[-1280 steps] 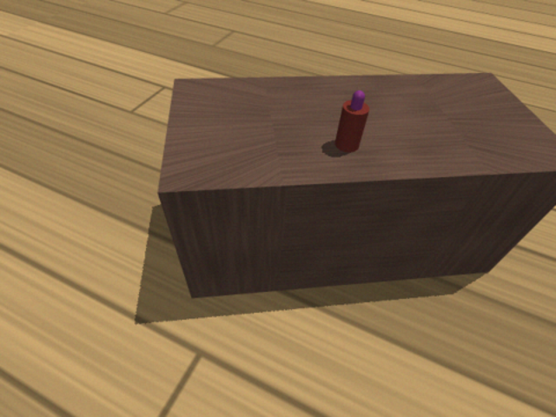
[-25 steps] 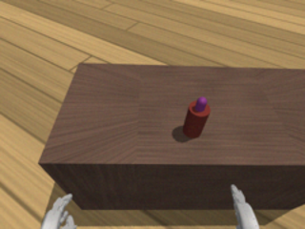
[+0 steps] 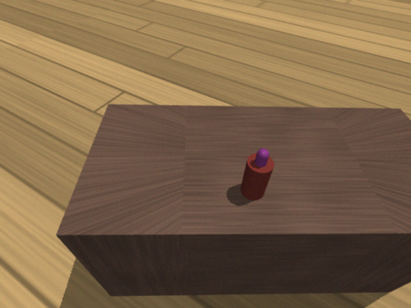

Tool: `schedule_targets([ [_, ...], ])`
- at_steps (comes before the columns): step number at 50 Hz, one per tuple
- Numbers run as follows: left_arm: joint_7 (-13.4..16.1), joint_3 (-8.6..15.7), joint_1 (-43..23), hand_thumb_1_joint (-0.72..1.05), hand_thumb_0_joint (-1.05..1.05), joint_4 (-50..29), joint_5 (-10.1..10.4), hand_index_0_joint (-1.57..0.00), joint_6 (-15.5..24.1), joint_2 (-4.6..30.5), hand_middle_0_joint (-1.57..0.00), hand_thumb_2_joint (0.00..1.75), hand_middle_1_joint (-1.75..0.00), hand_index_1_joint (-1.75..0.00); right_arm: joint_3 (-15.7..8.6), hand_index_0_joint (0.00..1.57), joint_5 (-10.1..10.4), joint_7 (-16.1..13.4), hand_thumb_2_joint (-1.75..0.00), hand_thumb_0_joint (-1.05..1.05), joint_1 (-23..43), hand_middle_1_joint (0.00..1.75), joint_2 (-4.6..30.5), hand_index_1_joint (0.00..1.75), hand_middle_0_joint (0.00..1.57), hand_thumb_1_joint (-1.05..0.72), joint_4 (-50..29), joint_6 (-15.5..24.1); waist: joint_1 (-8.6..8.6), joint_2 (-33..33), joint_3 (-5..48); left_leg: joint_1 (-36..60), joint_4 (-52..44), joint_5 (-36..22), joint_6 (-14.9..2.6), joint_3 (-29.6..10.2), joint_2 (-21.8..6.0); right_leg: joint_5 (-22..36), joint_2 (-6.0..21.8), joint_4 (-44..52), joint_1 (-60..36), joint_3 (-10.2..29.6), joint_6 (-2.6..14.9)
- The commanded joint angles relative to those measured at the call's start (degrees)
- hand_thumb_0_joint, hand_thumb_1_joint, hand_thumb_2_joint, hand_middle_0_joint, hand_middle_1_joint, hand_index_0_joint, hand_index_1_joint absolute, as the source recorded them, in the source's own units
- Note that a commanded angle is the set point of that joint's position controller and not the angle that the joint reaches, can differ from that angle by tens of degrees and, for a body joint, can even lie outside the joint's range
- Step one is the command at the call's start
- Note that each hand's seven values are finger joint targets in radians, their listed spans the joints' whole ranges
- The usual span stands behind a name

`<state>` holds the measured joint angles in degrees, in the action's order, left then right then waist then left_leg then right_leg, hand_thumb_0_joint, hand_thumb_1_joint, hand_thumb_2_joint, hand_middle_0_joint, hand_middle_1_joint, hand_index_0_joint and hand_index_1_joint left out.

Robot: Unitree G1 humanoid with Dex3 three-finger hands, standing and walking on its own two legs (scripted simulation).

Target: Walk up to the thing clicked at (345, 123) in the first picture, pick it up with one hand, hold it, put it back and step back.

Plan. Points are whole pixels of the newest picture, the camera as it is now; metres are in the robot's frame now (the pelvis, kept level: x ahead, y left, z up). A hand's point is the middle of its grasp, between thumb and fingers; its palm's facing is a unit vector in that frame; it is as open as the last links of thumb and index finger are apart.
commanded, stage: stand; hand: right
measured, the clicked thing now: (257, 172) +0.49 -0.16 -0.08
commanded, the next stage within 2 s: none
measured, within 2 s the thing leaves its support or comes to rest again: neither
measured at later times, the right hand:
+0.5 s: hand out of the picture +0.04 -0.24 -0.15, palm faces -0.03 +0.94 -0.33, open 7.9 cm
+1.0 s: hand out of the picture +0.07 -0.24 -0.15, palm faces -0.03 +0.94 -0.34, open 7.4 cm
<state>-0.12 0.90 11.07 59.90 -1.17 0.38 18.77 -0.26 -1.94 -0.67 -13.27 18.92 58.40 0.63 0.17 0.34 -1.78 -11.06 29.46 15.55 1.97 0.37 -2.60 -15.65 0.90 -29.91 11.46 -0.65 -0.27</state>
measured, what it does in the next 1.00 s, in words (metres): stands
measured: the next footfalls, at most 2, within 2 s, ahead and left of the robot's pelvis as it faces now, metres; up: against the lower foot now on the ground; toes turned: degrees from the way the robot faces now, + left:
none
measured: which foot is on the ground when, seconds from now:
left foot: down 0.00-1.00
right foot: down 0.00-1.00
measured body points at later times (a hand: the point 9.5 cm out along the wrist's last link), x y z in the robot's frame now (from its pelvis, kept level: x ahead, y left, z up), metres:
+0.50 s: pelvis -0.01 +0.00 +0.01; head -0.01 +0.01 +0.46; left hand +0.04 +0.30 -0.13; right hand +0.04 -0.29 -0.13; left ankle +0.01 +0.14 -0.74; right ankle +0.01 -0.12 -0.74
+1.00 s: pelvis +0.00 +0.01 +0.01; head +0.01 +0.01 +0.46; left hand +0.07 +0.30 -0.13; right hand +0.07 -0.29 -0.12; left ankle +0.01 +0.14 -0.74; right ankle +0.01 -0.12 -0.74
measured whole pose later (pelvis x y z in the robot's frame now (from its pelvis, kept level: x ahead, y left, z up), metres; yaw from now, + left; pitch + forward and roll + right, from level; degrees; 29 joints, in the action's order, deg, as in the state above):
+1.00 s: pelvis +0.00 +0.01 +0.01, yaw +0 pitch -3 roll +0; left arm -0.4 0.4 6.6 66.5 -0.6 0.8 19.4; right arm 0.2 -1.1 -0.1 -6.8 19.3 66.3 0.8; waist -0.3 -0.5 -2.9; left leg -5.4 18.5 10.1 1.5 1.2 -2.0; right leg -9.9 1.4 -18.8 6.0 -0.1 -1.1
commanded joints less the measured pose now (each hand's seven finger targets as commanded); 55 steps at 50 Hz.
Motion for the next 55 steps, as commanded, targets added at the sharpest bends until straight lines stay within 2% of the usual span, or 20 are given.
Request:
schedule_targets([
  [1,0.9,2.2,-2.7,0.90,0.00,-1.6,0.1,-0.20,1.4,12.2,-0.20,0.90,-0.30,-0.30,-2.2,0.20,0.5,-0.8,-0.45,0.00,3.6,0.30,11.5,0.30,0.20,0.15,-1.2,1.8,-0.25,0.3,0.7,0.9,-9.1,-8.1,-3.37,-5.0,-4.0,7.2,5.0,9.6,-2.5,6.2,2.35],
  [4,0.8,1.9,-3.2,0.90,0.00,0.0,0.1,-0.20,1.4,11.9,-0.20,0.90,-0.30,-0.30,-1.8,0.20,0.6,-0.8,-0.69,0.00,3.8,0.30,10.7,0.30,0.20,-0.09,0.7,1.7,-0.19,0.1,-0.5,1.2,-10.6,-6.0,-3.21,-4.9,-4.2,5.3,5.2,11.3,-2.6,6.1,2.09],
  [7,0.8,1.9,-4.4,0.90,0.00,0.8,0.1,-0.20,1.5,12.0,-0.20,0.90,-0.30,-0.30,-2.0,0.20,0.7,-0.7,-0.90,0.00,4.1,0.30,11.4,0.30,0.20,-0.33,1.9,1.6,0.17,0.7,0.2,1.9,-11.5,-5.7,-3.16,-4.6,-4.3,5.7,5.4,12.4,-3.5,6.3,1.90],
  [14,0.6,1.7,-5.1,0.90,0.00,2.9,0.0,-0.20,1.3,12.0,-0.20,0.90,-0.30,-0.30,-1.8,0.20,0.7,-0.5,-0.90,0.00,5.4,0.30,11.4,0.30,0.20,-0.89,3.8,1.3,-0.10,0.2,-1.6,1.6,-13.5,-2.5,-2.87,-4.7,-4.3,2.5,5.3,13.9,-2.5,6.0,1.44],
  [19,0.5,1.6,-5.4,0.90,0.00,3.5,0.2,-0.20,1.2,12.0,-0.20,0.90,-0.30,-0.30,-1.9,0.20,0.7,-0.4,-0.90,0.00,5.7,0.30,11.7,0.30,0.20,-0.90,4.3,1.0,-0.01,0.7,-1.0,1.5,-13.8,-0.8,-3.12,-4.8,-4.6,2.1,5.5,14.4,-2.7,6.2,1.43],
  [26,0.7,1.3,-5.9,0.90,0.00,3.8,0.2,-0.20,1.5,12.1,-0.20,0.90,-0.30,-0.30,-1.8,0.20,0.8,-0.3,-0.90,0.00,6.5,0.30,11.8,0.30,0.20,-0.90,4.6,1.1,0.09,-0.7,0.7,3.8,-13.5,-5.5,-3.07,-4.4,-4.8,5.8,6.0,14.7,-3.5,6.1,1.15],
  [37,0.7,1.2,-5.7,0.90,0.00,3.8,0.5,-0.20,1.5,12.5,-0.20,0.90,-0.30,-0.30,-1.6,0.20,0.9,-0.2,-0.90,0.00,7.2,0.30,12.3,0.30,0.20,-0.90,5.1,1.0,0.05,-0.1,1.7,4.9,-13.6,-8.9,-3.09,-3.9,-5.1,10.6,6.5,14.2,-5.2,5.8,1.02],
  [44,0.6,1.2,-5.3,0.90,0.00,4.0,0.6,-0.20,1.3,12.4,-0.20,0.90,-0.30,-0.30,-1.5,0.20,1.0,-0.2,-0.90,0.00,8.1,0.30,12.4,0.30,0.20,-0.90,5.2,1.2,-0.40,0.4,1.3,5.3,-14.2,-10.2,-2.85,-4.0,-5.2,11.2,6.3,13.9,-5.2,5.3,1.02],
  [55,0.7,1.4,-6.4,0.90,0.00,3.5,0.6,-0.20,1.3,12.5,-0.20,0.90,-0.30,-0.30,-1.8,0.20,1.1,-0.2,-0.90,0.00,8.4,0.30,12.8,0.30,0.20,-0.90,4.6,1.1,-0.01,-0.2,1.9,5.5,-13.9,-11.2,-2.84,-4.1,-5.4,11.8,6.7,14.0,-5.8,5.2,0.92],
])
